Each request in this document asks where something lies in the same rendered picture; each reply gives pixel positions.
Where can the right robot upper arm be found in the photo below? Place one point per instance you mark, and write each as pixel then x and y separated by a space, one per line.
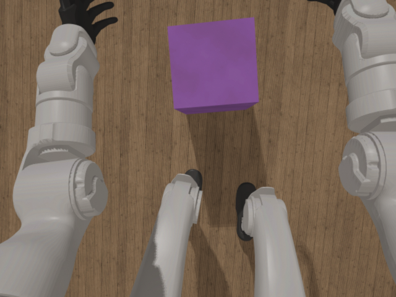
pixel 368 170

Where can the right robot hand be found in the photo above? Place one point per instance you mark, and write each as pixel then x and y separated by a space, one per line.
pixel 333 4

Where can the left robot hand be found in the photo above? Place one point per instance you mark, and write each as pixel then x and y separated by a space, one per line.
pixel 75 12

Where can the carton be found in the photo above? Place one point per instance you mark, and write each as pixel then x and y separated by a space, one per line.
pixel 214 66

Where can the right robot forearm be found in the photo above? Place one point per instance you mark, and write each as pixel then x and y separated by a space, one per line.
pixel 365 34

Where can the left robot forearm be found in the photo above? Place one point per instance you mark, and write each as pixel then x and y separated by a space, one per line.
pixel 64 101

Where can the left robot shin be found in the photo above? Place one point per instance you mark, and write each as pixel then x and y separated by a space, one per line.
pixel 179 177

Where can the right robot foot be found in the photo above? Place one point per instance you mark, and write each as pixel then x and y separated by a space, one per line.
pixel 243 192

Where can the left robot upper arm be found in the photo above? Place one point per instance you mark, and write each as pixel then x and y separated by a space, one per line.
pixel 55 202

